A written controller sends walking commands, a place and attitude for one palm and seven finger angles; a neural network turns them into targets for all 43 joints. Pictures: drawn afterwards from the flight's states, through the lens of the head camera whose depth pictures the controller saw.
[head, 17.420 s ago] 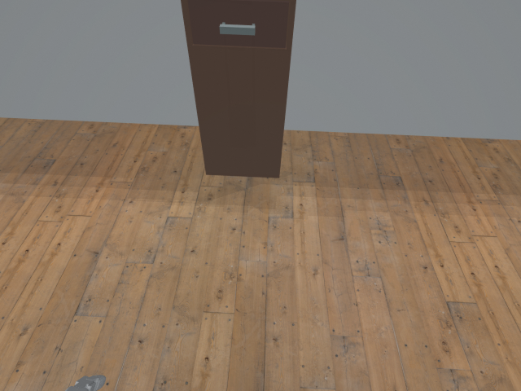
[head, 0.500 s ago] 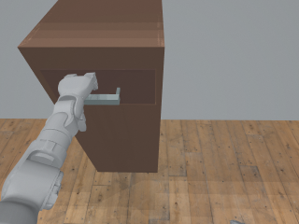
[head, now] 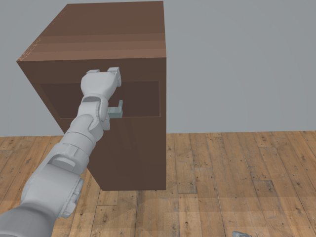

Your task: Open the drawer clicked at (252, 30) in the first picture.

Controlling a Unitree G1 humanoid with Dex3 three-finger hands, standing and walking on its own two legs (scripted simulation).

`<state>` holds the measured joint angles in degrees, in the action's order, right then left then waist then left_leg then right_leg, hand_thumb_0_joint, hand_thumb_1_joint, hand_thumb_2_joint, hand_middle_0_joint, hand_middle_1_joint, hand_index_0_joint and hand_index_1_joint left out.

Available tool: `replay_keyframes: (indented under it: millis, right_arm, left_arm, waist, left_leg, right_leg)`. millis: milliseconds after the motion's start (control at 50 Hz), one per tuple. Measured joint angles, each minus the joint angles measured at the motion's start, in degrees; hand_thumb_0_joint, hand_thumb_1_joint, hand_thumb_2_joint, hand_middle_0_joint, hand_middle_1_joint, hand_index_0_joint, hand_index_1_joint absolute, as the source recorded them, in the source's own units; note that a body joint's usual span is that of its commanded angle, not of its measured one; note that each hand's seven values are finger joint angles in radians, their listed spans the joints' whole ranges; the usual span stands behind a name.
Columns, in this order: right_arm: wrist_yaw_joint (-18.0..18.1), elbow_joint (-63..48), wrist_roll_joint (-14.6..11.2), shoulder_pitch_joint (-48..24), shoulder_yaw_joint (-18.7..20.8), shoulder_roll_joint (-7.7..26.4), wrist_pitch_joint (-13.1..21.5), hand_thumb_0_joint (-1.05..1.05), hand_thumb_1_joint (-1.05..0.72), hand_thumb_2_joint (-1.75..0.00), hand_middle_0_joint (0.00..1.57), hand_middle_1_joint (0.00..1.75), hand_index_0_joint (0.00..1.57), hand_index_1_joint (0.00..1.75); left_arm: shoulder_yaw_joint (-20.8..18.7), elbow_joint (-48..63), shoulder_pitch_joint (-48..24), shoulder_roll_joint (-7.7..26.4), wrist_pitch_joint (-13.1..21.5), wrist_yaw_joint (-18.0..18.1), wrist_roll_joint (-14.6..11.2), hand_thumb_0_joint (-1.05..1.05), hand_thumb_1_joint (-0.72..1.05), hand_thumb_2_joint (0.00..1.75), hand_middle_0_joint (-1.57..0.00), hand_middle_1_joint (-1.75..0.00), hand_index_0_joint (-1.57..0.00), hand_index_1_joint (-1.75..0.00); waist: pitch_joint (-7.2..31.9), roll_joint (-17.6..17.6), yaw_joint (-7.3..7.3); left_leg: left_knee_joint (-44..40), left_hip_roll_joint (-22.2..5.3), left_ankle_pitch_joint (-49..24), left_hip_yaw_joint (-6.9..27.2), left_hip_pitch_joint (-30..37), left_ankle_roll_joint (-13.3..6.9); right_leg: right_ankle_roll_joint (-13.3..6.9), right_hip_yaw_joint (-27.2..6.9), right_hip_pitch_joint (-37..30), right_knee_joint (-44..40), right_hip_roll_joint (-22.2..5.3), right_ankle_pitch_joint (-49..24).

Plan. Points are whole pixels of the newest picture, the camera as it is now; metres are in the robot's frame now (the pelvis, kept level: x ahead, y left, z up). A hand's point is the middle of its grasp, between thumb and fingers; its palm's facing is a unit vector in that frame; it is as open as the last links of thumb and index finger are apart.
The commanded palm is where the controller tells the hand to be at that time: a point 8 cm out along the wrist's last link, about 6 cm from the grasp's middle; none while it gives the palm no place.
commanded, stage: move the hooked fingers above the handle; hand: left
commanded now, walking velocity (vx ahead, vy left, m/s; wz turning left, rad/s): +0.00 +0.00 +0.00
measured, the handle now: (102, 107) +0.50 +0.18 +0.04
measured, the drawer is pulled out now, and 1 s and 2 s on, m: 0.00 0.00 0.00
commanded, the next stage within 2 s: lower the fingers behind the handle in 0.34 s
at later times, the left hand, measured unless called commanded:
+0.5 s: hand (101, 100) +0.47 +0.16 +0.11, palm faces +0.11 -0.09 -0.99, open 13.3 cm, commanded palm +0.44 +0.20 +0.15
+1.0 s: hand (91, 118) +0.45 +0.20 +0.05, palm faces -0.05 -0.04 -1.00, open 13.8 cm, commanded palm +0.44 +0.20 +0.11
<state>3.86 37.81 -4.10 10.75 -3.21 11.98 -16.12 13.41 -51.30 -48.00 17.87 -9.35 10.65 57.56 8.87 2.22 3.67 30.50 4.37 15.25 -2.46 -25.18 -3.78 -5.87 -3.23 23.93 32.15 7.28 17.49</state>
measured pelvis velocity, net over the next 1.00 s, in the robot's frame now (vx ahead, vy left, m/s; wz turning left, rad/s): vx -0.01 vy -0.01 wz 0.06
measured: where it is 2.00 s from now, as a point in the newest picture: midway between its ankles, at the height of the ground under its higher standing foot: outside the picture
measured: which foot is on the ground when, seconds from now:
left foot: down 0.00-1.00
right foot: down 0.00-1.00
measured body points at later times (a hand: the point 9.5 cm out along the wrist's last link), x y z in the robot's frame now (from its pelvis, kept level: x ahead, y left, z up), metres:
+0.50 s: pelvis +0.01 -0.01 -0.01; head +0.05 -0.03 +0.44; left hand +0.46 +0.16 +0.16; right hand +0.09 -0.26 -0.15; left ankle -0.01 +0.08 -0.73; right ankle -0.03 -0.05 -0.73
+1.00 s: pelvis -0.01 -0.01 -0.01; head +0.07 -0.01 +0.43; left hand +0.45 +0.20 +0.10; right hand +0.05 -0.29 -0.14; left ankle -0.01 +0.08 -0.73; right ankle -0.03 -0.05 -0.73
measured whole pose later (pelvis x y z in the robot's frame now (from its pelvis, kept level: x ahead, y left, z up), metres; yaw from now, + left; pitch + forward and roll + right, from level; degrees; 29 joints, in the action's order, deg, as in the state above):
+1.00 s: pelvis -0.01 -0.01 -0.01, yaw +3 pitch +15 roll +0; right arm 3.8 38.1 -2.6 18.5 2.5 16.8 -10.5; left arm 9.9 -50.1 -45.4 27.2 5.5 9.4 56.9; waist 6.8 1.2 4.4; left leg 39.0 4.4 17.4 0.8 -36.6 -2.9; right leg -6.9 1.2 33.5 38.1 7.4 19.5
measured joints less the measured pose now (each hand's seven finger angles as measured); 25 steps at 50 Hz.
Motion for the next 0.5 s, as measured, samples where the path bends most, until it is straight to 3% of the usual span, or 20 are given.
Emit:
replay_keyframes:
  millis: [100, 200, 260, 320, 360, 440, 500]
  right_arm:
    - [1.7, -3.1, -0.4, 0.3, -0.2, 0.6, 1.2, 0.01, -0.90, -0.90, 0.21, 0.30, 0.21, 0.30]
    - [1.8, -4.0, 0.5, 3.7, 3.0, 2.9, 3.9, 0.01, -0.90, -0.90, 0.21, 0.30, 0.21, 0.30]
    - [1.3, -2.0, 1.2, 6.0, 5.4, 4.3, 5.3, 0.01, -0.90, -0.90, 0.20, 0.30, 0.20, 0.30]
    - [0.5, 0.9, 1.3, 6.5, 6.4, 5.1, 6.0, 0.01, -0.90, -0.90, 0.20, 0.30, 0.20, 0.30]
    - [-0.3, 2.4, 1.1, 5.9, 6.1, 5.1, 6.1, 0.01, -0.90, -0.90, 0.20, 0.30, 0.20, 0.30]
    - [-1.7, 3.0, 1.1, 4.0, 4.7, 3.9, 5.6, 0.01, -0.90, -0.90, 0.20, 0.30, 0.20, 0.30]
    - [-2.2, 2.9, 1.4, 3.9, 3.8, 3.3, 4.2, 0.01, -0.90, -0.90, 0.20, 0.30, 0.20, 0.30]
  left_arm:
    - [-2.9, -4.3, 1.1, 4.8, -0.2, -5.9, -1.2, 0.00, -0.49, 0.30, -0.37, -1.22, -0.33, -1.26]
    - [-2.5, 2.6, 6.2, 9.8, 7.9, -9.6, -2.1, 0.00, -0.49, 0.30, -0.34, -1.21, -0.32, -1.22]
    - [-0.2, 9.8, 8.4, 9.8, 13.6, -8.5, -2.9, 0.00, -0.49, 0.30, -0.33, -1.20, -0.32, -1.21]
    - [2.0, 12.5, 7.8, 8.0, 16.6, -5.4, -4.2, 0.00, -0.49, 0.30, -0.32, -1.20, -0.32, -1.21]
    - [2.0, 11.6, 6.3, 6.3, 16.3, -2.7, -4.7, 0.00, -0.49, 0.30, -0.32, -1.20, -0.32, -1.21]
    - [-0.7, 6.8, 2.7, 4.5, 11.1, 1.7, -3.6, 0.00, -0.49, 0.30, -0.36, -1.23, -0.32, -1.21]
    - [-1.6, 5.1, 2.4, 2.6, 8.3, 3.0, -2.5, 0.00, -0.49, 0.30, -0.44, -1.30, -0.39, -1.28]
  waist:
    - [-1.3, -0.5, 1.07]
    - [-3.6, -1.0, -0.38]
    - [-4.1, -0.5, -1.94]
    - [-3.8, -0.1, -2.51]
    - [-3.2, -0.1, -2.14]
    - [-1.6, -0.3, -0.58]
    - [-0.2, 0.3, -1.10]
  left_leg:
    - [-0.5, -0.5, -0.6, 0.3, 0.6, 0.6]
    - [0.9, -0.3, -0.5, 2.1, -1.1, 0.9]
    - [2.3, 0.3, 0.0, 3.7, -2.1, 0.8]
    - [3.6, 1.0, 0.7, 4.6, -2.9, 0.7]
    - [4.1, 1.2, 1.2, 4.5, -3.5, 0.6]
    - [4.5, 0.8, 1.8, 3.1, -4.7, 0.6]
    - [4.1, 0.5, 1.9, 2.3, -4.5, 0.6]
  right_leg:
    - [-0.6, 0.3, -0.8, -0.9, 0.5, -0.8]
    - [-1.1, 2.2, 0.1, -0.6, 0.4, -0.7]
    - [-1.2, 3.9, 0.4, 0.0, -0.2, 0.1]
    - [-1.0, 5.0, 0.9, 1.2, -0.7, 1.2]
    - [-0.9, 4.9, 1.6, 2.1, -0.9, 1.9]
    - [-0.8, 3.6, 3.4, 3.1, -0.6, 2.3]
    - [-0.7, 2.7, 3.5, 2.9, -0.3, 2.2]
